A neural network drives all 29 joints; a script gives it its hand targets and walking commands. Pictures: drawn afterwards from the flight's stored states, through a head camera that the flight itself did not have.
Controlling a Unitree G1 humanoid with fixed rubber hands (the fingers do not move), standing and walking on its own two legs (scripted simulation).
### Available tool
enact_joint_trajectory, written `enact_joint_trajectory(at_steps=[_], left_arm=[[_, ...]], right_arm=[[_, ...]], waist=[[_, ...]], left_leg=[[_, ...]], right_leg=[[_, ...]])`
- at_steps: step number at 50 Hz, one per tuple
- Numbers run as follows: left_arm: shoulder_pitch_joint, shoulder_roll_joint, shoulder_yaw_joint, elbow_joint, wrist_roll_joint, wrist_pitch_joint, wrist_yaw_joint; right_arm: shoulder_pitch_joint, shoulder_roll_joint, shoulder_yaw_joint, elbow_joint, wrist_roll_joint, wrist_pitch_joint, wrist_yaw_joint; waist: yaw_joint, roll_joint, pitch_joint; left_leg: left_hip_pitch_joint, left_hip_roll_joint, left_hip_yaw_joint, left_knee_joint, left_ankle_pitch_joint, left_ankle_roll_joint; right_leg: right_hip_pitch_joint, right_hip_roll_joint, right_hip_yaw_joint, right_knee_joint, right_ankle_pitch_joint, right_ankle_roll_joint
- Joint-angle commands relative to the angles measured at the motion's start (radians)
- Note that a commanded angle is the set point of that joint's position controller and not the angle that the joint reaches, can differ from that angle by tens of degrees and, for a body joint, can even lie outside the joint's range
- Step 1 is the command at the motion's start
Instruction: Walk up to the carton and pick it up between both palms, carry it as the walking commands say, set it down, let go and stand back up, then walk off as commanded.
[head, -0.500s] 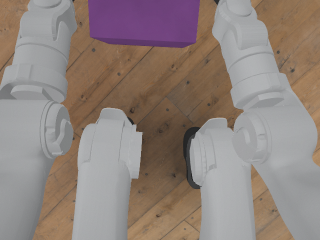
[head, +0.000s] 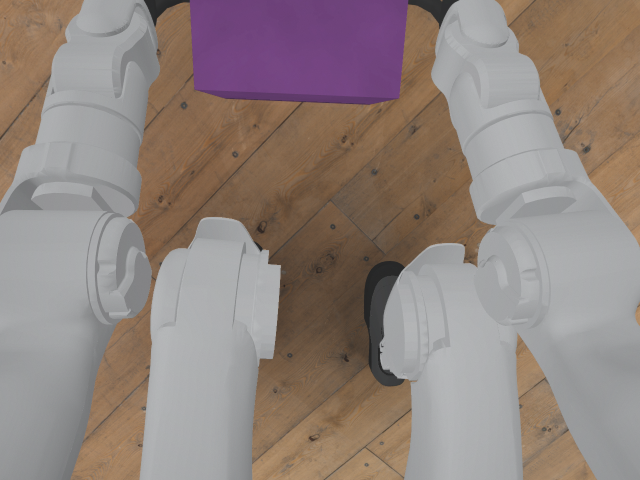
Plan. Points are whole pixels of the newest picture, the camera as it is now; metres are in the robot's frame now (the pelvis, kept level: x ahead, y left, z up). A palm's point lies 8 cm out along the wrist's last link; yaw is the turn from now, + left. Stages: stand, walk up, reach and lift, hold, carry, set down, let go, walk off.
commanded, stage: set down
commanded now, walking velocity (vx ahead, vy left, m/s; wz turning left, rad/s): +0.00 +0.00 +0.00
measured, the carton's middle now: out of the picture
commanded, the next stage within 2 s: none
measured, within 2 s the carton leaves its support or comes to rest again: neither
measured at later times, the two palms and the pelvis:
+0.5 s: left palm out of the picture +0.51 +0.23 -0.21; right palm (462, 2) +0.54 -0.07 -0.20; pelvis +0.00 +0.00 -0.01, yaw +0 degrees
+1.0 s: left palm out of the picture +0.51 +0.24 -0.21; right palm out of the picture +0.54 -0.07 -0.20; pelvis +0.00 +0.00 +0.00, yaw +0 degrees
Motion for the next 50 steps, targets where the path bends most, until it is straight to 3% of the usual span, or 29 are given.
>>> enact_joint_trajectory(at_steps=[1, 3, 5, 7, 9, 11, 12, 13, 14, 15, 19, 23, 26, 29, 32, 36, 37, 38, 41, 42, 43, 45, 46, 47, 48, 50], left_arm=[[-0.595, -0.762, -0.219, -0.208, -0.066, -0.044, -0.238], [-0.572, -0.769, -0.217, -0.184, -0.057, -0.037, -0.242], [-0.559, -0.774, -0.224, -0.171, -0.061, -0.035, -0.242], [-0.572, -0.757, -0.204, -0.175, -0.044, -0.035, -0.247], [-0.561, -0.765, -0.204, -0.161, -0.047, -0.034, -0.249], [-0.555, -0.747, -0.175, -0.149, -0.033, -0.033, -0.251], [-0.551, -0.739, -0.190, -0.150, -0.024, -0.032, -0.249], [-0.547, -0.737, -0.174, -0.145, -0.024, -0.032, -0.251], [-0.541, -0.742, -0.185, -0.144, -0.022, -0.033, -0.251], [-0.533, -0.725, -0.169, -0.134, -0.017, -0.034, -0.249], [-0.518, -0.750, -0.163, -0.122, -0.013, -0.030, -0.255], [-0.532, -0.714, -0.158, -0.128, -0.007, -0.036, -0.253], [-0.518, -0.703, -0.144, -0.117, 0.003, -0.035, -0.252], [-0.534, -0.673, -0.128, -0.123, 0.009, -0.038, -0.249], [-0.512, -0.654, -0.113, -0.108, 0.019, -0.042, -0.243], [-0.479, -0.574, -0.084, -0.093, 0.022, -0.053, -0.224], [-0.467, -0.519, -0.062, -0.084, 0.030, -0.056, -0.215], [-0.496, -0.474, -0.056, -0.099, 0.025, -0.064, -0.203], [-0.474, -0.348, -0.035, -0.083, 0.024, -0.080, -0.167], [-0.468, -0.292, -0.008, -0.095, 0.037, -0.088, -0.152], [-0.452, -0.228, 0.001, -0.081, 0.024, -0.095, -0.133], [-0.430, -0.070, 0.048, -0.050, 0.028, -0.116, -0.091], [-0.394, 0.041, 0.085, -0.036, 0.041, -0.124, -0.060], [-0.383, 0.135, 0.109, -0.035, 0.039, -0.137, -0.029], [-0.364, 0.175, 0.101, -0.026, 0.038, -0.147, -0.007], [-0.339, 0.246, 0.108, 0.000, 0.026, -0.161, 0.021]], right_arm=[[-0.582, 0.865, 0.291, -0.145, 0.058, -0.008, 0.252], [-0.568, 0.849, 0.278, -0.121, 0.049, -0.005, 0.255], [-0.571, 0.834, 0.276, -0.135, 0.048, -0.010, 0.259], [-0.555, 0.856, 0.270, -0.115, 0.040, -0.003, 0.263], [-0.562, 0.826, 0.265, -0.124, 0.037, -0.006, 0.266], [-0.546, 0.819, 0.247, -0.094, 0.020, 0.001, 0.266], [-0.541, 0.828, 0.235, -0.089, 0.025, 0.000, 0.268], [-0.535, 0.826, 0.240, -0.092, 0.021, 0.003, 0.272], [-0.540, 0.830, 0.244, -0.100, 0.025, -0.002, 0.273], [-0.551, 0.816, 0.244, -0.099, 0.026, -0.002, 0.275], [-0.533, 0.792, 0.228, -0.089, 0.017, -0.006, 0.275], [-0.523, 0.787, 0.212, -0.091, 0.007, -0.008, 0.271], [-0.544, 0.777, 0.218, -0.091, 0.009, -0.009, 0.270], [-0.528, 0.754, 0.197, -0.073, -0.001, -0.004, 0.270], [-0.526, 0.739, 0.202, -0.086, 0.000, -0.013, 0.261], [-0.502, 0.656, 0.181, -0.096, -0.004, -0.023, 0.235], [-0.503, 0.616, 0.184, -0.104, -0.002, -0.026, 0.227], [-0.486, 0.572, 0.158, -0.087, -0.013, -0.026, 0.215], [-0.465, 0.432, 0.133, -0.090, -0.016, -0.037, 0.184], [-0.464, 0.405, 0.129, -0.099, -0.014, -0.036, 0.174], [-0.454, 0.330, 0.120, -0.106, -0.012, -0.040, 0.156], [-0.433, 0.190, 0.105, -0.114, -0.011, -0.049, 0.118], [-0.377, 0.066, 0.058, -0.099, -0.029, -0.050, 0.088], [-0.360, -0.013, 0.049, -0.104, -0.018, -0.055, 0.062], [-0.333, -0.079, 0.034, -0.087, -0.018, -0.060, 0.044], [-0.317, -0.130, 0.059, -0.099, 0.008, -0.068, 0.021]], waist=[[0.108, 0.011, -1.024], [0.108, 0.015, -1.008], [0.088, 0.020, -0.993], [0.104, 0.011, -0.955], [0.098, 0.026, -0.943], [0.093, 0.003, -0.911], [0.091, 0.029, -0.910], [0.105, 0.019, -0.889], [0.093, 0.014, -0.893], [0.108, 0.010, -0.882], [0.094, 0.032, -0.871], [0.076, 0.016, -0.861], [0.102, 0.024, -0.845], [0.087, 0.016, -0.845], [0.106, 0.035, -0.860], [0.097, 0.020, -0.886], [0.117, 0.007, -0.891], [0.100, 0.027, -0.899], [0.098, 0.032, -0.907], [0.121, 0.032, -0.912], [0.109, 0.024, -0.947], [0.116, 0.000, -0.993], [0.100, 0.010, -0.985], [0.112, 0.027, -1.014], [0.099, 0.045, -1.024], [0.111, 0.059, -1.088]], left_leg=[[0.487, -0.079, 0.075, -0.155, 0.512, 0.056], [0.499, -0.078, 0.074, -0.156, 0.506, 0.054], [0.512, -0.077, 0.069, -0.151, 0.497, 0.055], [0.474, -0.076, 0.071, -0.159, 0.471, 0.059], [0.475, -0.079, 0.071, -0.157, 0.470, 0.058], [0.441, -0.080, 0.071, -0.159, 0.430, 0.061], [0.461, -0.075, 0.068, -0.160, 0.445, 0.064], [0.465, -0.079, 0.069, -0.163, 0.449, 0.066], [0.467, -0.076, 0.060, -0.161, 0.451, 0.069], [0.470, -0.073, 0.064, -0.161, 0.437, 0.068], [0.469, -0.074, 0.062, -0.153, 0.449, 0.065], [0.469, -0.074, 0.054, -0.156, 0.438, 0.065], [0.445, -0.071, 0.057, -0.153, 0.430, 0.064], [0.466, -0.070, 0.050, -0.161, 0.420, 0.064], [0.467, -0.070, 0.062, -0.147, 0.427, 0.059], [0.451, -0.065, 0.059, -0.148, 0.424, 0.057], [0.468, -0.063, 0.058, -0.148, 0.433, 0.056], [0.468, -0.059, 0.057, -0.146, 0.431, 0.052], [0.480, -0.053, 0.064, -0.155, 0.422, 0.041], [0.463, -0.056, 0.068, -0.157, 0.431, 0.041], [0.491, -0.050, 0.067, -0.149, 0.446, 0.038], [0.513, -0.047, 0.061, -0.149, 0.474, 0.037], [0.521, -0.043, 0.057, -0.155, 0.496, 0.034], [0.516, -0.038, 0.059, -0.158, 0.489, 0.033], [0.545, -0.031, 0.049, -0.165, 0.521, 0.028], [0.564, -0.029, 0.050, -0.154, 0.550, 0.026]], right_leg=[[0.354, 0.031, -0.045, -0.175, 0.429, -0.036], [0.339, 0.030, -0.051, -0.175, 0.407, -0.035], [0.312, 0.030, -0.060, -0.168, 0.382, -0.037], [0.312, 0.029, -0.049, -0.177, 0.375, -0.039], [0.318, 0.026, -0.049, -0.176, 0.376, -0.040], [0.307, 0.024, -0.049, -0.175, 0.342, -0.038], [0.284, 0.028, -0.052, -0.169, 0.349, -0.039], [0.279, 0.026, -0.051, -0.176, 0.343, -0.038], [0.285, 0.027, -0.057, -0.169, 0.352, -0.039], [0.294, 0.024, -0.051, -0.171, 0.336, -0.037], [0.263, 0.026, -0.052, -0.169, 0.336, -0.042], [0.256, 0.025, -0.066, -0.162, 0.333, -0.034], [0.280, 0.018, -0.052, -0.157, 0.337, -0.035], [0.276, 0.018, -0.061, -0.157, 0.327, -0.028], [0.289, 0.015, -0.051, -0.157, 0.331, -0.029], [0.321, 0.010, -0.062, -0.150, 0.350, -0.019], [0.322, 0.005, -0.058, -0.154, 0.345, -0.011], [0.317, 0.006, -0.056, -0.147, 0.343, -0.014], [0.350, -0.003, -0.061, -0.151, 0.345, -0.005], [0.368, -0.005, -0.048, -0.155, 0.364, -0.004], [0.388, -0.010, -0.051, -0.147, 0.375, 0.002], [0.409, -0.016, -0.057, -0.147, 0.400, 0.015], [0.385, -0.018, -0.056, -0.158, 0.413, 0.018], [0.412, -0.023, -0.042, -0.163, 0.418, 0.015], [0.389, -0.027, -0.046, -0.161, 0.432, 0.018], [0.402, -0.034, -0.039, -0.156, 0.455, 0.022]])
